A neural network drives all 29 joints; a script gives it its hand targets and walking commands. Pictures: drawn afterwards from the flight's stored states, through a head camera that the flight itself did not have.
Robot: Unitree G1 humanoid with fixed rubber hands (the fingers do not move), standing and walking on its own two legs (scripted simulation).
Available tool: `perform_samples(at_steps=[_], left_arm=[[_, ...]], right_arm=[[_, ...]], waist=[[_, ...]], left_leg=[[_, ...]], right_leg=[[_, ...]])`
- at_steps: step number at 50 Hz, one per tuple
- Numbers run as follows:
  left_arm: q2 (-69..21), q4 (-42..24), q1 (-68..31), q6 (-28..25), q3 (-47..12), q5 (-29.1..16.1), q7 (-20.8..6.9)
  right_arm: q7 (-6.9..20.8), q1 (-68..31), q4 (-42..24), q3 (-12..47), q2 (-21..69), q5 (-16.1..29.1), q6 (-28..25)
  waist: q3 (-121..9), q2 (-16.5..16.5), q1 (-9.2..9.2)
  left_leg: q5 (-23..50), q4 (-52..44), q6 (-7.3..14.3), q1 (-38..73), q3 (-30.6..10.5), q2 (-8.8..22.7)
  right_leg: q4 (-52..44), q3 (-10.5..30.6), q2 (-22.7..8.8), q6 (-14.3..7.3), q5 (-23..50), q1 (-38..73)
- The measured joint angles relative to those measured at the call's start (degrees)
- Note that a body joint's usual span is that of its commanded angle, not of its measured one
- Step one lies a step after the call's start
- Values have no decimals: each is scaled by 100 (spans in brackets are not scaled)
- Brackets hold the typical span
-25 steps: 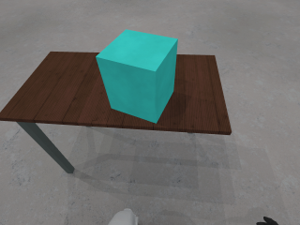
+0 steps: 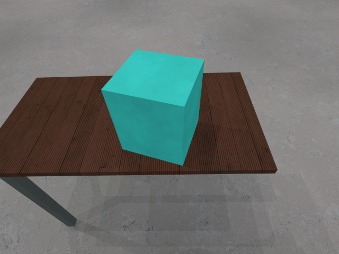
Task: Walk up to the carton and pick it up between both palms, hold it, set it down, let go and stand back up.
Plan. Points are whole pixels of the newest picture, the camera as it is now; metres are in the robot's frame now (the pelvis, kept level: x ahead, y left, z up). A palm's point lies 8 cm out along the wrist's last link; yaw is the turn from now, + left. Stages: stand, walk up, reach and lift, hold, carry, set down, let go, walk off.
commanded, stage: walk up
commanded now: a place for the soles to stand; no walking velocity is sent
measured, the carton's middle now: (159, 108) +0.52 +0.05 +0.04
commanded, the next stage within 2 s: none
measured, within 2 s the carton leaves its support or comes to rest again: neither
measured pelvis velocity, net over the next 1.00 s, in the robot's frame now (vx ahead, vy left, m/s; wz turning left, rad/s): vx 0.04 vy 0.01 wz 0.03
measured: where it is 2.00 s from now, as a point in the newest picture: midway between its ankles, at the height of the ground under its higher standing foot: outside the picture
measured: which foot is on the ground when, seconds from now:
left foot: down 0.00-0.86, up 0.88-1.00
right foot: down 0.00-1.00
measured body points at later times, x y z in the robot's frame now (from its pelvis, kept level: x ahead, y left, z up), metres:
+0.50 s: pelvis +0.04 +0.00 +0.02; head +0.04 -0.01 +0.47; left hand +0.16 +0.29 -0.09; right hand +0.16 -0.31 -0.10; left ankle +0.03 +0.10 -0.72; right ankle +0.06 -0.12 -0.72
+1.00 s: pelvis +0.04 +0.01 +0.02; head +0.05 -0.01 +0.47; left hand +0.09 +0.34 -0.09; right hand +0.13 -0.31 -0.11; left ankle +0.03 +0.14 -0.69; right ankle +0.07 -0.12 -0.72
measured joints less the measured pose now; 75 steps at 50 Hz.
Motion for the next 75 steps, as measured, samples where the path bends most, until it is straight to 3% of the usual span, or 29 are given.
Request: perform_samples(at_steps=[3,6,10,21,31,41,44,48,50,53,55,56,58,60,63,65,68,75], left_arm=[[-74,27,-278,5,-95,-43,4],[-130,115,-542,83,-211,-104,10],[-210,298,-918,54,-293,-186,26],[-347,775,-1666,94,-409,-218,37],[-369,1347,-1554,101,-377,-154,26],[-354,1493,-1288,126,-324,-170,23],[-352,1392,-1178,47,-281,-152,98],[-272,1147,-1032,-4,-158,-89,211],[-204,1015,-981,-18,-109,-88,240],[-41,905,-998,64,-75,-45,186],[37,865,-1030,161,-100,-58,133],[59,862,-1049,218,-121,-77,123],[95,885,-1036,303,-149,-133,118],[85,912,-1013,315,-154,-205,108],[41,990,-1023,248,-189,-223,95],[-13,1080,-1082,243,-218,-184,95],[-128,1193,-1177,265,-305,-199,32],[-316,1327,-1376,223,-390,-221,-17]], right_arm=[[-34,-22,186,55,59,5,18],[-58,-60,385,101,135,-3,-73],[-71,-238,639,216,236,72,-157],[-192,-1111,1071,223,242,137,-158],[-162,-1268,1429,214,220,66,-115],[-167,-1103,1655,219,250,15,-91],[-85,-1048,1518,118,157,-87,62],[7,-956,1193,-49,12,-154,271],[46,-917,1039,-109,-40,-119,315],[60,-830,1006,-153,-55,-85,245],[24,-757,1019,-180,-84,-93,167],[-22,-733,1027,-189,-58,-117,132],[-74,-719,1009,-144,74,-111,100],[-105,-760,986,-75,194,-94,59],[-141,-896,972,48,297,-12,15],[-161,-1013,982,121,353,56,-2],[-189,-1143,1086,210,413,88,-38],[-182,-1471,1337,227,412,82,-119]], waist=[[25,50,52],[-50,-11,30],[-81,-63,28],[-130,-214,20],[-207,-155,137],[-123,-100,183],[-96,-16,149],[-16,3,141],[60,-14,153],[95,-106,192],[72,-145,214],[72,-187,215],[43,-287,199],[35,-318,174],[54,-326,214],[87,-314,210],[23,-264,203],[-63,-226,254]], left_leg=[[-483,113,-1,29,-165,-122],[171,-278,13,234,-151,-205],[7,-497,-9,499,-200,-153],[393,-1330,-67,984,-266,-177],[671,-1866,-138,1243,-278,-119],[690,-1932,-167,1302,-281,-63],[442,-1516,-128,1098,-301,-42],[-673,-27,-33,427,-530,-119],[-859,477,-74,154,-694,-91],[-527,0,-163,155,-665,106],[94,-713,-271,366,-637,134],[484,-728,-330,363,-621,75],[462,-652,-309,378,-559,4],[356,-740,-250,447,-522,-1],[331,-779,-234,478,-449,1],[317,-787,-253,529,-429,-5],[448,-1089,-243,705,-436,-16],[710,-1629,-227,955,-367,-33]], right_leg=[[140,7,-25,33,-195,18],[165,22,-109,93,-342,85],[-207,-25,-45,138,-268,415],[-924,-98,-43,99,24,875],[-1470,-119,34,57,307,1135],[-1605,-125,93,24,362,1222],[-1435,-145,107,10,276,1137],[-1119,-143,-12,2,118,936],[-1063,-131,-105,49,101,901],[-827,-129,-268,160,-19,806],[-392,-100,-383,249,-258,628],[-164,-22,-411,231,-452,553],[306,285,-278,109,-1138,412],[538,350,-142,39,-1371,360],[-312,252,-85,14,-715,653],[-644,275,-95,162,5,791],[-878,256,-114,332,-51,956],[-1332,307,-132,340,146,1141]])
